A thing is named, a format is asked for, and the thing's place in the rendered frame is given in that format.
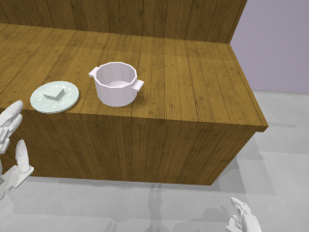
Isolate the table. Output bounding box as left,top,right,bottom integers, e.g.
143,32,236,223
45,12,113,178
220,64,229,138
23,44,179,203
0,0,268,186

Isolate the lid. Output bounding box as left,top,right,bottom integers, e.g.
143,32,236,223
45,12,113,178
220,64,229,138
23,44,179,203
30,81,79,114

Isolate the left robot hand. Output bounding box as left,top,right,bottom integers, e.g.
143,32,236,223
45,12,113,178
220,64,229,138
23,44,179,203
0,100,34,200

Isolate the knob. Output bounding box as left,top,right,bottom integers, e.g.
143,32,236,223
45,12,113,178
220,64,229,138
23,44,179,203
43,86,64,100

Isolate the pot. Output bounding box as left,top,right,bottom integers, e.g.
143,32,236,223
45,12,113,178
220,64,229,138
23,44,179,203
89,62,144,107

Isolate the right robot hand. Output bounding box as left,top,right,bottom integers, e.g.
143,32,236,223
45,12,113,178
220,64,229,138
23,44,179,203
226,197,263,232

